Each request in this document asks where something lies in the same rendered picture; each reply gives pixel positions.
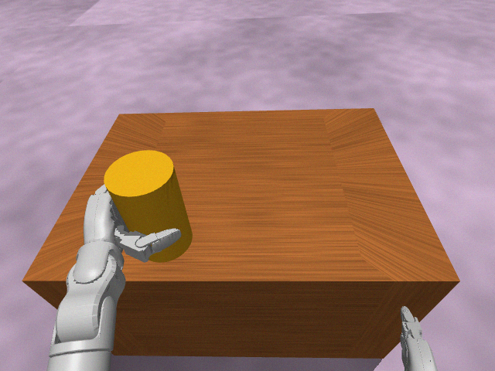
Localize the left robot hand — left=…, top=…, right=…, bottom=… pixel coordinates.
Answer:
left=84, top=184, right=182, bottom=263

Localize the right robot hand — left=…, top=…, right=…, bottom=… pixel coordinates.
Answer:
left=400, top=306, right=438, bottom=371

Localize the left robot arm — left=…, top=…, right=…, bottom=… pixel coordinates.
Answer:
left=47, top=241, right=125, bottom=371

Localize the can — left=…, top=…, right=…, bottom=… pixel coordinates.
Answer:
left=104, top=150, right=193, bottom=263

